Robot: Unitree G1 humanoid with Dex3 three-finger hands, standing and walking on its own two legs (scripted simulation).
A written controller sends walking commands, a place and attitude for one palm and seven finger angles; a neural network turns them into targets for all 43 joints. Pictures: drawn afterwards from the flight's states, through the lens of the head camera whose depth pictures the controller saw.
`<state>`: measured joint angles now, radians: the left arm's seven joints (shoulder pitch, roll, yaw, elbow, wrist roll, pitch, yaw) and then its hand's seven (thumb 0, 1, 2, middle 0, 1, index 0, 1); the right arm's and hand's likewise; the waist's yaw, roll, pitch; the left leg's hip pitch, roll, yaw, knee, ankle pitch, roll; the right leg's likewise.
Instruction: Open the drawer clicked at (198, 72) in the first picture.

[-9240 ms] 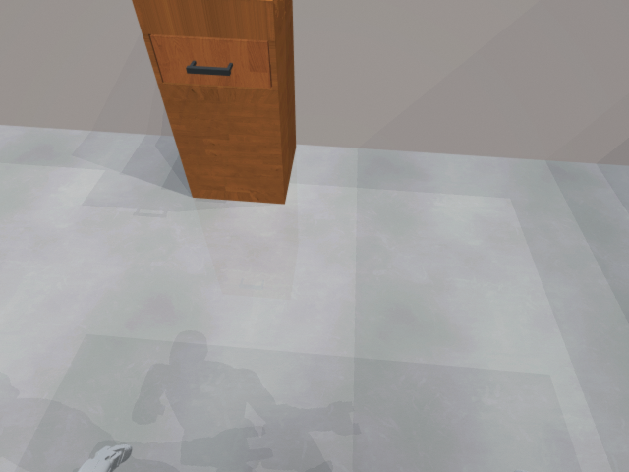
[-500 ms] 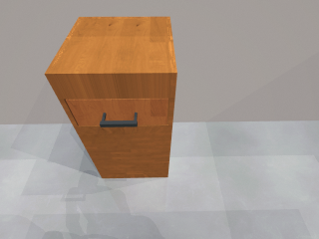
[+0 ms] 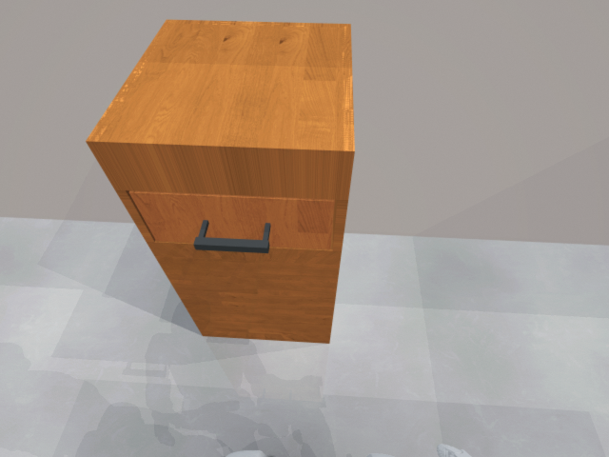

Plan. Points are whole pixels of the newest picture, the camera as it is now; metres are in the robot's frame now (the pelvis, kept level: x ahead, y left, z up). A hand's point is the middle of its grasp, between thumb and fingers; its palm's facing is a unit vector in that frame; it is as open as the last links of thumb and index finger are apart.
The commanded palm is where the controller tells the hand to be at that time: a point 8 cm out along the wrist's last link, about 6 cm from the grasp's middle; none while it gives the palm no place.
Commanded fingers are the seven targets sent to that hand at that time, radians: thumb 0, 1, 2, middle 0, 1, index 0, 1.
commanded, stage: come to a stop and stand still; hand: left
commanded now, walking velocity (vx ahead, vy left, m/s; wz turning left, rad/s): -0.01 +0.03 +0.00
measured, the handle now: (234, 236) +0.51 +0.19 -0.12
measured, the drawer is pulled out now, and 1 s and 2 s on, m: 0.00 0.00 0.00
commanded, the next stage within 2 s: look again from close up in 1.74 s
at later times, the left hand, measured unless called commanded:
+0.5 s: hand out of the picture +0.02 +0.13 -0.16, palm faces +0.03 -0.97 -0.22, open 7.3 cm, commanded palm none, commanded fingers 0.00 0.90 0.90 -0.20 -0.30 -0.20 -0.30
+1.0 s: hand out of the picture -0.02 +0.08 -0.17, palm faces +0.04 -0.99 -0.14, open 7.4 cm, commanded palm none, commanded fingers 0.00 0.90 0.90 -0.20 -0.30 -0.20 -0.30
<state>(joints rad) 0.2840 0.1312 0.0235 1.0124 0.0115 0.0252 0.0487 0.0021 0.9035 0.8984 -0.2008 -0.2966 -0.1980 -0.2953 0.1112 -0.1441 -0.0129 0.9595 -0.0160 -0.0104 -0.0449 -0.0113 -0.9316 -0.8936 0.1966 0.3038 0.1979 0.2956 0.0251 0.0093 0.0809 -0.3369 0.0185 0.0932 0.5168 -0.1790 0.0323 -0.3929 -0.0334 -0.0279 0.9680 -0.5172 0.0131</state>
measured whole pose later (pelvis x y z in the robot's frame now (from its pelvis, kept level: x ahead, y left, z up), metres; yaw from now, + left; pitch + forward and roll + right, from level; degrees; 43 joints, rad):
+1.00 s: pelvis +0.00 -0.06 +0.01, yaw +1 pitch +0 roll +0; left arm 0.34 0.10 -0.02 1.13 0.01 -0.03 0.03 0.01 0.91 0.90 -0.20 -0.30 -0.20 -0.30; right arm 0.33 -0.12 0.02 1.13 -0.02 -0.02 -0.03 0.00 -0.91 -0.89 0.19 0.30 0.19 0.30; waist -0.01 0.00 0.01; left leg -0.21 0.02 0.07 0.45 -0.25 0.01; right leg -0.20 0.03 -0.07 0.45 -0.27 -0.05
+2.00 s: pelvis +0.06 -0.08 +0.01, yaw +1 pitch +0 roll +1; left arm 0.32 0.11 0.00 1.14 0.01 -0.03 0.04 0.00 0.91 0.90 -0.20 -0.30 -0.20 -0.30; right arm 0.29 -0.13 0.02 1.17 -0.02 -0.02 -0.05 0.01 -0.92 -0.89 0.19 0.30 0.19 0.30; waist 0.00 0.01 0.01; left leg -0.09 0.02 0.07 0.41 -0.31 -0.02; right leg -0.10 0.03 -0.07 0.43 -0.34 -0.07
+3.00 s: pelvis -0.04 +0.01 -0.01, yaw +2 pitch -1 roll +1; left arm 0.28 0.22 0.07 1.03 0.03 0.04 0.04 0.00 0.90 0.90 -0.20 -0.30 -0.20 -0.30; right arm 0.21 -0.18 -0.05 1.00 -0.02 0.00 -0.02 0.00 -0.91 -0.89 0.19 0.30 0.19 0.29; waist 0.02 -0.05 0.04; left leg -0.27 0.02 0.03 0.57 -0.27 -0.02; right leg -0.35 -0.07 0.00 0.71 -0.41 0.01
